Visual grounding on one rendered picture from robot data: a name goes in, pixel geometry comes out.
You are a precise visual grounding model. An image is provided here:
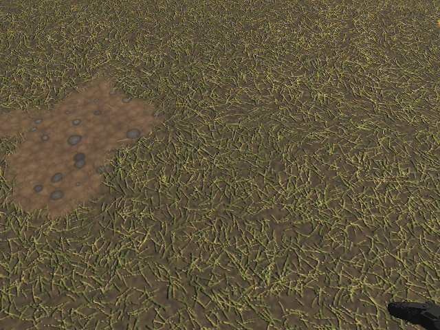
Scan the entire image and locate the right robot hand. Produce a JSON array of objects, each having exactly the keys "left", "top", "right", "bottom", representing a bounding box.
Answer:
[{"left": 388, "top": 301, "right": 440, "bottom": 330}]

